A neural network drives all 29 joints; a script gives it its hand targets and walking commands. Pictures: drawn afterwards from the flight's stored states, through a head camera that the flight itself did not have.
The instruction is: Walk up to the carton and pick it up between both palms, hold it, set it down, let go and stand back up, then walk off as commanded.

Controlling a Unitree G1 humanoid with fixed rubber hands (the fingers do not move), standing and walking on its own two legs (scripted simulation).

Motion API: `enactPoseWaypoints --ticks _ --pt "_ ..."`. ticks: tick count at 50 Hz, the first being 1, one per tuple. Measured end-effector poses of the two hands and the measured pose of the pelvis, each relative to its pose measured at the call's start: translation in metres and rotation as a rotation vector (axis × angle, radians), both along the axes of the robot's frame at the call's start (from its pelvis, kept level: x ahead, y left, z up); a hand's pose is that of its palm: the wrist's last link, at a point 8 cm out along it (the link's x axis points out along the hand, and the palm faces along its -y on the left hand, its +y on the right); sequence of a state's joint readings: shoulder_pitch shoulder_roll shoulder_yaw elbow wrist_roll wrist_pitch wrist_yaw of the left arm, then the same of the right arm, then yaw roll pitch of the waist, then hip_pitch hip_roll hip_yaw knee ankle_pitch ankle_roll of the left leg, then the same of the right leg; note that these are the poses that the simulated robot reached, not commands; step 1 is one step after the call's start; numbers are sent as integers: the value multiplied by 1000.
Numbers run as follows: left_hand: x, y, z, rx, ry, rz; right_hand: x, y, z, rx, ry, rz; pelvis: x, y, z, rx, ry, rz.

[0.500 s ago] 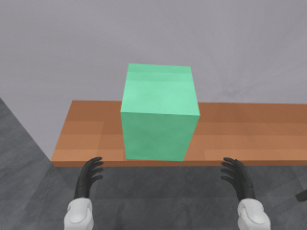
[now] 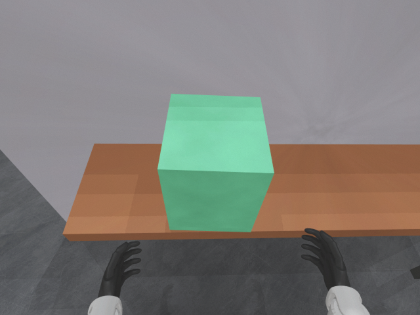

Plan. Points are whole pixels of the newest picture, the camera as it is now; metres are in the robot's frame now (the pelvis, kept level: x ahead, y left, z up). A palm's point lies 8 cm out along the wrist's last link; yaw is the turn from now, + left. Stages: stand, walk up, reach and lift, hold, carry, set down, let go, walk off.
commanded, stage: set down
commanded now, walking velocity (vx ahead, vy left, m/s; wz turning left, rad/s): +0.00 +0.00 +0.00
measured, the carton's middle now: (213, 166) +0.42 +0.01 +0.00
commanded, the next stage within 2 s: let go in 0.86 s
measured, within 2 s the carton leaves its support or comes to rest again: neither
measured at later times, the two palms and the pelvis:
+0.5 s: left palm (108, 303) +0.15 +0.21 -0.07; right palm (333, 293) +0.16 -0.21 -0.05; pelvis -0.01 +0.00 +0.00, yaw +0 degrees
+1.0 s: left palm (108, 303) +0.15 +0.21 -0.08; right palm (329, 304) +0.15 -0.21 -0.08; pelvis +0.00 +0.00 +0.00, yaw +0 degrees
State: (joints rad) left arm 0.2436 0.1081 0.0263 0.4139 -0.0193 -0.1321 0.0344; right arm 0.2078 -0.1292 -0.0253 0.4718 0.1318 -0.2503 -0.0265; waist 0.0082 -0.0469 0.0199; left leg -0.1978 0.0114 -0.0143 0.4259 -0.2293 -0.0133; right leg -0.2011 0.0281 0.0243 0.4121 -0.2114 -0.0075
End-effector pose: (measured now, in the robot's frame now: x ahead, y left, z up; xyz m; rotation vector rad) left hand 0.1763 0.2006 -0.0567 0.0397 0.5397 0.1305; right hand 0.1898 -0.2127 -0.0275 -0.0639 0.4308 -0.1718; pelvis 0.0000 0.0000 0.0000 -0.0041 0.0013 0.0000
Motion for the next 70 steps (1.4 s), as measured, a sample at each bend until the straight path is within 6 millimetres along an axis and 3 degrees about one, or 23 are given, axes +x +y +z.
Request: enactPoseWaypoints --ticks 22,35,57,67,70 --pt "-23 6 -11 12 131 0 -24 -1 -19 20 97 -14 -8 0 0 0 -35 0" --pt "-15 7 -16 20 186 1 -30 0 -34 19 185 -4 -4 0 0 0 -31 0" --pt "-25 9 -27 25 278 7 -43 0 -52 15 263 7 -2 0 0 0 -27 0" --pt "-21 8 -28 23 291 4 -47 1 -56 10 290 22 -2 0 0 0 -27 0" --pt "-22 17 -29 47 285 4 -50 -8 -59 -21 344 24 0 0 0 0 -25 0"
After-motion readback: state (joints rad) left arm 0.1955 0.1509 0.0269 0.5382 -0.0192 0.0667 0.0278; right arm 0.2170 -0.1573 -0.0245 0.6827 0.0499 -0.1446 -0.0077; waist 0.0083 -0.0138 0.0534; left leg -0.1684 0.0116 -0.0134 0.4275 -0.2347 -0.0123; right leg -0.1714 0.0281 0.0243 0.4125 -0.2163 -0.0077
